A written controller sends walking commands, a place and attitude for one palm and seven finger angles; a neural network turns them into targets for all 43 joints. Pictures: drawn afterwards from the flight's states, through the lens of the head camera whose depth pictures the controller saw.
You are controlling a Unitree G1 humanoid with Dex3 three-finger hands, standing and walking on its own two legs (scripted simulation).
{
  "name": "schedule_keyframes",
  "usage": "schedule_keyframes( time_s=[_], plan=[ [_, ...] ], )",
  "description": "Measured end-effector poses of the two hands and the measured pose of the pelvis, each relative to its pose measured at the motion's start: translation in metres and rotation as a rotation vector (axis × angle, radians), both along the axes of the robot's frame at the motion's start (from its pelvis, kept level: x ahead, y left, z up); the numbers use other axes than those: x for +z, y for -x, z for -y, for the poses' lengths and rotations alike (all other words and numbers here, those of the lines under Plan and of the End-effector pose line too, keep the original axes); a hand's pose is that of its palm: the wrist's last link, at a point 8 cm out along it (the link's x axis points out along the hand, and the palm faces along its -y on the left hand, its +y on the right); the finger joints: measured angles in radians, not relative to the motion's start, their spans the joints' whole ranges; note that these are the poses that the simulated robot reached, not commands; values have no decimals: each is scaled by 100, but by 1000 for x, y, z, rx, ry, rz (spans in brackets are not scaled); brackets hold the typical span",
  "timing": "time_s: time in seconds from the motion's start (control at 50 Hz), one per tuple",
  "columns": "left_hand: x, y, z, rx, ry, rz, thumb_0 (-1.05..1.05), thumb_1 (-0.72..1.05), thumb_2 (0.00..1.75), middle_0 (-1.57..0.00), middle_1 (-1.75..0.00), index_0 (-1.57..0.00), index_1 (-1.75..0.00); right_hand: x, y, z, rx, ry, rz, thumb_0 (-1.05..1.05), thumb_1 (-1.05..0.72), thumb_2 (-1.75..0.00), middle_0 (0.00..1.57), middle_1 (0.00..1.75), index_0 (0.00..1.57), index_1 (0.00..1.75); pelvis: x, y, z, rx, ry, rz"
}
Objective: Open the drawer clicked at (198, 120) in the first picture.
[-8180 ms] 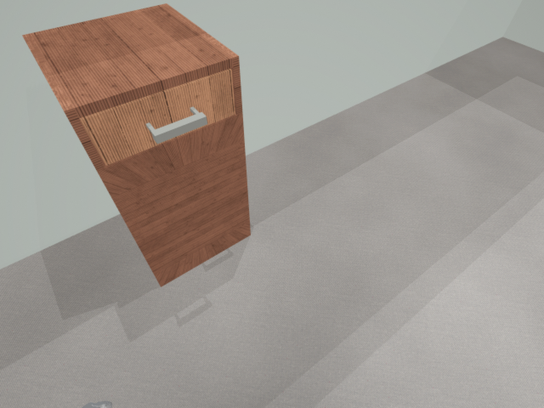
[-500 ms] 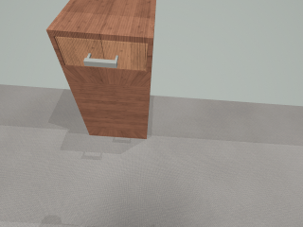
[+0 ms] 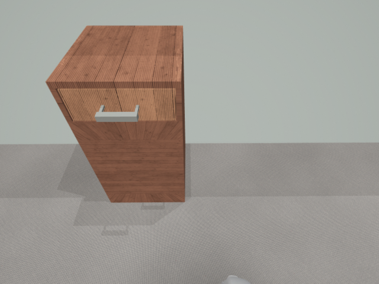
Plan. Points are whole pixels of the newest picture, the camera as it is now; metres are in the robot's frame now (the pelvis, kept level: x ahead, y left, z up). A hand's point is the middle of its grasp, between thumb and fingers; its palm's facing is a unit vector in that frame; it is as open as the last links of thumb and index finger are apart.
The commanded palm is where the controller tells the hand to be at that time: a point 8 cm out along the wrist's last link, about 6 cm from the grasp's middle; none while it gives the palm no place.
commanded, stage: take the last steps up to it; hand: left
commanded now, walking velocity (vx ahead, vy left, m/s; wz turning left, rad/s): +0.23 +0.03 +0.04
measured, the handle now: (118, 112) +0.66 +0.25 -0.04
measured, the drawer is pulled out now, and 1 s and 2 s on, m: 0.00 0.00 0.00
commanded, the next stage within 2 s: come to a stop and stand still in 0.22 s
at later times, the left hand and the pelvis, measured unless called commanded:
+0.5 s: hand out of the picture +0.10 +0.15 -0.17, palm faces +0.14 -0.97 -0.18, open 7.3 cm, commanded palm none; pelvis +0.13 -0.02 +0.00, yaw +2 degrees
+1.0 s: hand out of the picture +0.12 +0.14 -0.16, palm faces +0.05 -0.96 -0.29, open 7.4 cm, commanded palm none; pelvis +0.10 -0.06 +0.00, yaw +0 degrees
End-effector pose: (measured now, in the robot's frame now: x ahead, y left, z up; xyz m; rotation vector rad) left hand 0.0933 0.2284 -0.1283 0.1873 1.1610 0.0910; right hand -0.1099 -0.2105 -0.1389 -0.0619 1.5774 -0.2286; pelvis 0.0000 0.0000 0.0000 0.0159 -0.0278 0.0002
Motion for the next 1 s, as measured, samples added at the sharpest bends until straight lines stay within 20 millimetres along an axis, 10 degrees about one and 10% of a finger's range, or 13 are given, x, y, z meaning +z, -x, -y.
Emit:
schedule_keyframes(
  time_s=[0.14,0.38,0.56,0.76,1.0],
  plan=[
    [-2,-65,39,-2,-8,115,0,91,90,-20,-30,-20,-30,-17,-24,21,-10,-57,-97,0,-90,-89,20,30,20,30,-15,-47,31,26,5,16],
    [4,-12,33,159,-33,-110,-1,94,90,-20,-30,-20,-30,-4,-230,52,125,-11,256,0,-91,-89,19,30,20,30,8,-103,36,40,13,1],
    [-29,9,27,226,51,-282,0,91,90,-20,-30,-20,-30,-1,-320,21,216,47,345,0,-92,-89,19,30,20,30,-6,-134,6,40,28,2],
    [-20,-7,10,163,3,-288,0,91,90,-20,-30,-20,-30,2,-329,12,194,33,378,-1,-92,-89,20,30,20,30,-2,-119,10,3,9,-30],
    [4,-23,46,118,-93,-148,0,91,90,-20,-30,-20,-30,-22,-248,76,97,-23,251,0,-91,-89,20,30,20,30,-2,-102,59,3,-21,-20]
  ],
)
